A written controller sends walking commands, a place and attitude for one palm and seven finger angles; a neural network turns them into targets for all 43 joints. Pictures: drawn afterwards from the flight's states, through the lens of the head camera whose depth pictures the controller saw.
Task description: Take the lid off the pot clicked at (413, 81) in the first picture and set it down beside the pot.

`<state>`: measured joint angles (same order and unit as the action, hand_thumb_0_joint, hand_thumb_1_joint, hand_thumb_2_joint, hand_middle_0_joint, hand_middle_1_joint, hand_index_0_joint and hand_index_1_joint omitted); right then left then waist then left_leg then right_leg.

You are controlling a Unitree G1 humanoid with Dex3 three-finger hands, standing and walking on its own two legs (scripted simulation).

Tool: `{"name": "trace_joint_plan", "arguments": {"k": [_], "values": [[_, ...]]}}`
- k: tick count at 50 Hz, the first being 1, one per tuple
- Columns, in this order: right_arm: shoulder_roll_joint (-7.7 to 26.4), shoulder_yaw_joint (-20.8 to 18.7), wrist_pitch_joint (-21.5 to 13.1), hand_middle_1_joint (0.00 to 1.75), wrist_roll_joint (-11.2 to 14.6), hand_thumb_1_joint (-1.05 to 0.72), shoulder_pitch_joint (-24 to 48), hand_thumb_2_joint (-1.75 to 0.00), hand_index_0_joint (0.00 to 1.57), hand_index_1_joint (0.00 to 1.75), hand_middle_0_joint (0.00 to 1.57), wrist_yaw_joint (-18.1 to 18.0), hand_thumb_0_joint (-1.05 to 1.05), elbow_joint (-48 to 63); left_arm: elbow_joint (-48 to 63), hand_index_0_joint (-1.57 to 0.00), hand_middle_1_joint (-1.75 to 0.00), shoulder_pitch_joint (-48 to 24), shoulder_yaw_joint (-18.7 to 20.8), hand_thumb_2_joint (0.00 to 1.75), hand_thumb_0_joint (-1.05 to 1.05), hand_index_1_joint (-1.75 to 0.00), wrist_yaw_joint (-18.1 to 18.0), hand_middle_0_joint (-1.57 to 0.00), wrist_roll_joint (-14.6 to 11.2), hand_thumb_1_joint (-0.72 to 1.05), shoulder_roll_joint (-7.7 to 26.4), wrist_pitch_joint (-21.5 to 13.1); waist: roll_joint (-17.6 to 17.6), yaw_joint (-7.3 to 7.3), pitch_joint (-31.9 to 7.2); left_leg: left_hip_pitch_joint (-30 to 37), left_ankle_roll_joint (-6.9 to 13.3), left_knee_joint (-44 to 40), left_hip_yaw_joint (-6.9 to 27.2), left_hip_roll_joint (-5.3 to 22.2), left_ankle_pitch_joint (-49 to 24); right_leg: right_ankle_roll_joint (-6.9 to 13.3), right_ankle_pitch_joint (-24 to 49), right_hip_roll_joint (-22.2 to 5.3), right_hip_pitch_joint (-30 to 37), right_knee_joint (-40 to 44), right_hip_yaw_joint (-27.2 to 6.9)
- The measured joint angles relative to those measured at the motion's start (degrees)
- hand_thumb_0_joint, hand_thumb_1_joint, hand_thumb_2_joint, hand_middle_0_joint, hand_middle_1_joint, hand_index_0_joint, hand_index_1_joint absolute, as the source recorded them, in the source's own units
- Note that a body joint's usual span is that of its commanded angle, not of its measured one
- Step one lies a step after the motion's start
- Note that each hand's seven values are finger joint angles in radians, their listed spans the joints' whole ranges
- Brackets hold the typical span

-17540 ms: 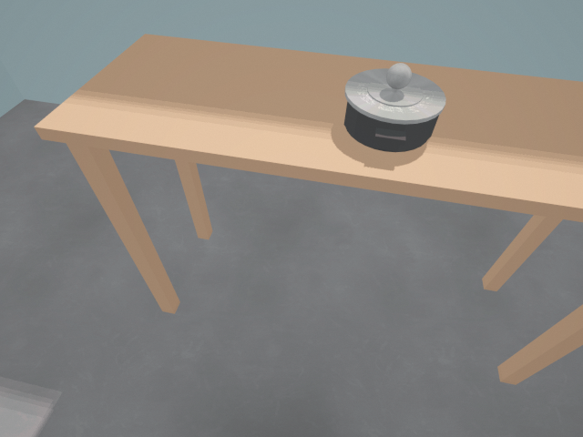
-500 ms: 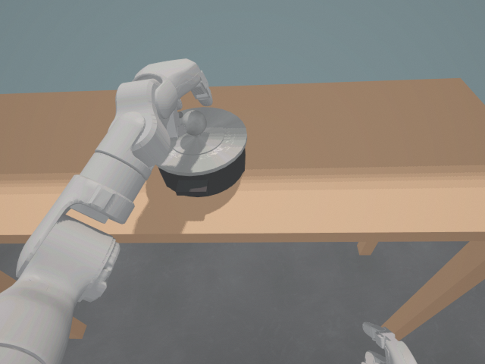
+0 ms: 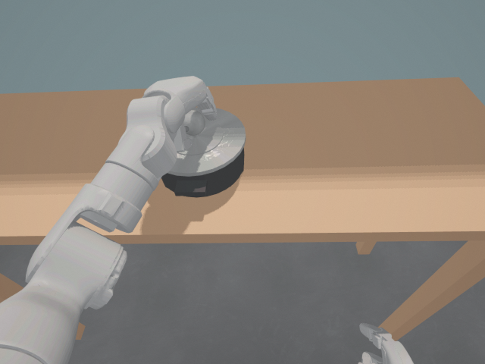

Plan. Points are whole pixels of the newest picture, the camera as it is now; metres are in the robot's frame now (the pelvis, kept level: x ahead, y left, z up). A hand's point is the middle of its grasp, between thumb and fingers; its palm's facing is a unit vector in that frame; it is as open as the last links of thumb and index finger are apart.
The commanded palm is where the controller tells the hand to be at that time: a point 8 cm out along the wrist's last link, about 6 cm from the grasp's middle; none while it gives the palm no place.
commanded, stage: lower the open fingers around the knob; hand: left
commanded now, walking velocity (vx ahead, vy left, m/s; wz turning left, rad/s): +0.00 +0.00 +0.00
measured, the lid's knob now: (192, 122) +0.48 +0.11 +0.16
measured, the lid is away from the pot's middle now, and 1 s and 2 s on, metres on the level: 0.00 0.01 0.01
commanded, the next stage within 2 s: close the fingers and squeeze the knob in 0.08 s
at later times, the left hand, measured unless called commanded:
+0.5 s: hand (187, 127) +0.44 +0.11 +0.18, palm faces -0.29 -0.11 -0.95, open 9.7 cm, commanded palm +0.43 +0.12 +0.24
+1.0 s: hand (181, 126) +0.44 +0.12 +0.18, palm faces -0.29 -0.12 -0.95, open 7.8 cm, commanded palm +0.43 +0.12 +0.24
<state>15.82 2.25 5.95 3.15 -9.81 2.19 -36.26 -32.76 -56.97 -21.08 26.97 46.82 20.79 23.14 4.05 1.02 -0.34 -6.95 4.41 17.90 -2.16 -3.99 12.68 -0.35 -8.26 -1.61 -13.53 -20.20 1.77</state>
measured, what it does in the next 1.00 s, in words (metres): stands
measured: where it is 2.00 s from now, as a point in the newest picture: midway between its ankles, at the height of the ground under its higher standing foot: outside the picture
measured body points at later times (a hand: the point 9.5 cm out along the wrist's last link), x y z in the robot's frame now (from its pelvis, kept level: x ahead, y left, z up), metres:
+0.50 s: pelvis +0.00 +0.00 +0.00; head +0.02 -0.03 +0.45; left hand +0.45 +0.11 +0.23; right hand +0.14 -0.25 -0.12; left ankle -0.04 +0.07 -0.75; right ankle +0.02 -0.13 -0.75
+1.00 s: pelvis +0.00 +0.00 +0.00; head +0.02 -0.03 +0.45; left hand +0.45 +0.12 +0.23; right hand +0.15 -0.24 -0.12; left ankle -0.04 +0.07 -0.75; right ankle +0.02 -0.13 -0.75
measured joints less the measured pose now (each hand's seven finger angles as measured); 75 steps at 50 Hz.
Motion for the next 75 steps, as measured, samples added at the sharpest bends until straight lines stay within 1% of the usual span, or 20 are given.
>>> {"name": "trace_joint_plan", "arguments": {"k": [3, 7, 11, 17, 21, 24, 29, 34, 41, 48, 61, 66, 71, 75], "values": [[0.1, 0.0, 0.0, 0.30, 0.0, -0.91, -0.3, -0.90, 0.20, 0.30, 0.20, 0.1, 0.01, -0.3, -1.5, -0.87, -0.08, -0.6, 0.3, 1.69, 0.00, -0.08, -0.5, -0.87, 0.5, -0.40, -0.1, 0.0, 0.0, 0.10, -0.3, -0.1, 0.0, 0.1, 0.0, 0.1, 0.1, 0.0, -0.1, 0.1, -0.1, -0.1, 0.0], [0.2, -0.1, 0.4, 0.30, 0.1, -0.91, -0.6, -0.90, 0.20, 0.30, 0.20, 0.0, 0.01, -0.4, -2.8, -0.87, -0.08, -0.9, 0.3, 1.69, 0.00, -0.08, -0.3, -0.87, 0.3, -0.40, -0.2, 0.2, 0.1, 0.31, -0.4, -0.1, -0.1, 0.1, 0.0, 0.1, 0.1, 0.0, -0.1, 0.1, -0.1, -0.1, 0.0], [0.4, -0.3, 0.0, 0.30, 0.0, -0.91, -1.0, -0.90, 0.20, 0.30, 0.20, -0.3, 0.01, -0.6, -2.8, -0.87, -0.08, -1.2, -0.2, 1.67, 0.00, -0.09, 0.0, -0.87, 0.2, -0.39, -0.2, 0.0, 0.2, 0.41, 0.0, -0.1, -0.1, 0.0, 0.1, 0.1, 0.1, 0.0, -0.1, 0.1, -0.1, 0.0, 0.1], [0.4, -0.3, -0.1, 0.30, -0.2, -0.91, -1.5, -0.90, 0.20, 0.30, 0.20, 0.0, 0.01, -1.0, -3.2, -0.84, -0.10, -1.5, 0.7, 1.46, 0.00, -0.10, -0.2, -0.84, 0.4, -0.30, -0.5, -0.1, 0.3, 0.45, -0.4, -0.1, -0.2, -0.2, 0.1, 0.2, 0.0, 0.1, -0.1, 0.2, -0.1, 0.2, 0.0], [0.5, -0.2, 0.3, 0.30, -0.2, -0.91, -1.3, -0.90, 0.20, 0.30, 0.20, 0.0, 0.01, -0.9, -3.5, -0.80, -0.19, -1.0, 1.3, 1.35, 0.00, -0.19, 0.1, -0.80, 0.3, -0.23, -0.4, -0.2, 0.3, 0.57, -0.3, 0.0, -0.2, -0.2, 0.0, 0.3, 0.1, 0.1, 0.0, 0.3, -0.1, 0.2, -0.1], [0.3, -0.3, -0.1, 0.30, -0.1, -0.91, -1.3, -0.90, 0.20, 0.30, 0.20, -0.2, 0.01, -0.6, -2.6, -0.77, -0.29, -0.9, 0.5, 1.30, 0.00, -0.29, 0.2, -0.77, 0.3, -0.19, 0.2, -0.2, 0.3, 0.56, -0.1, 0.0, -0.2, -0.1, 0.0, 0.3, 0.1, 0.2, -0.1, 0.3, -0.1, 0.1, 0.0], [0.3, -0.2, 0.0, 0.30, -0.1, -0.91, -0.9, -0.90, 0.20, 0.30, 0.20, -0.3, 0.01, -0.8, -3.8, -0.73, -0.46, -1.4, 1.1, 1.24, 0.00, -0.46, -0.1, -0.72, 0.3, -0.12, -0.2, -0.2, 0.1, 0.42, -0.3, -0.1, -0.3, 0.1, 0.1, 0.3, 0.2, 0.2, -0.1, 0.4, -0.1, 0.0, 0.0], [0.4, -0.2, -0.1, 0.30, -0.1, -0.91, -0.6, -0.90, 0.20, 0.30, 0.20, -0.5, 0.01, -0.3, -3.2, -0.70, -0.59, -0.9, 1.2, 1.20, 0.00, -0.59, 0.3, -0.70, 0.3, -0.06, 0.6, -0.3, 0.1, 0.48, -0.2, -0.1, -0.3, 0.3, 0.1, 0.4, 0.2, 0.2, -0.1, 0.4, 0.0, 0.0, 0.1], [0.4, -0.2, 0.0, 0.30, 0.0, -0.91, -0.4, -0.90, 0.20, 0.30, 0.20, -0.7, 0.01, -0.1, -3.0, -0.68, -0.73, -1.0, 1.3, 1.14, 0.00, -0.72, 0.6, -0.70, 0.3, 0.03, 0.9, -0.4, -0.2, 0.53, -0.1, -0.2, -0.3, 0.4, 0.3, 0.3, 0.3, 0.2, -0.1, 0.3, 0.0, 0.0, 0.2], [0.4, -0.2, 0.1, 0.30, 0.0, -0.91, -0.6, -0.90, 0.20, 0.30, 0.20, -0.6, 0.01, -0.1, -2.6, -0.69, -0.83, -1.2, 0.9, 1.07, 0.00, -0.82, 0.5, -0.71, 0.6, 0.13, 0.8, -0.3, -0.2, 0.57, -0.1, -0.3, -0.1, 0.3, 0.3, 0.2, 0.3, 0.1, -0.1, 0.2, -0.1, 0.1, 0.2], [0.2, -0.1, 0.2, 0.30, -0.1, -0.91, -0.9, -0.90, 0.20, 0.30, 0.20, -0.1, 0.01, -0.4, -1.4, -0.66, -0.94, -0.4, 1.0, 0.90, 0.02, -0.87, 0.8, -0.78, 0.2, 0.22, 0.3, -0.1, 0.2, 0.36, -0.3, 0.0, 0.1, 0.2, 0.3, 0.0, 0.4, -0.1, -0.2, 0.1, 0.3, 0.4, 0.2], [0.0, -0.1, 0.4, 0.30, -0.1, -0.91, -0.6, -0.90, 0.20, 0.30, 0.20, 0.0, 0.01, -0.4, -1.5, -0.66, -0.94, -0.5, 0.8, 0.89, 0.02, -0.87, 0.6, -0.77, 0.3, 0.23, 0.3, -0.1, 0.1, 0.31, -0.2, 0.0, 0.1, 0.2, 0.3, 0.0, 0.4, -0.2, -0.2, 0.0, 0.3, 0.3, 0.1], [0.1, -0.2, 0.3, 0.30, 0.0, -0.91, -0.6, -0.90, 0.20, 0.30, 0.20, 0.2, 0.01, -0.4, -1.8, -0.65, -0.93, -1.3, -0.8, 0.90, 0.01, -0.87, 0.3, -0.78, 0.4, 0.23, -0.3, 0.4, 0.1, 0.06, -0.2, -0.1, 0.1, 0.2, 0.6, -0.2, 0.3, -0.1, -0.3, -0.1, 0.2, 0.2, 0.4], [0.2, -0.2, 0.2, 0.30, -0.1, -0.91, -0.4, -0.90, 0.20, 0.30, 0.20, 0.3, 0.01, -0.7, -1.9, -0.65, -0.93, -1.2, -0.8, 0.90, 0.01, -0.87, 0.2, -0.78, 0.2, 0.23, -0.5, 0.5, 0.3, 0.01, -0.3, -0.1, 0.1, 0.1, 0.7, -0.2, 0.2, -0.2, -0.3, -0.2, 0.3, 0.2, 0.5]]}}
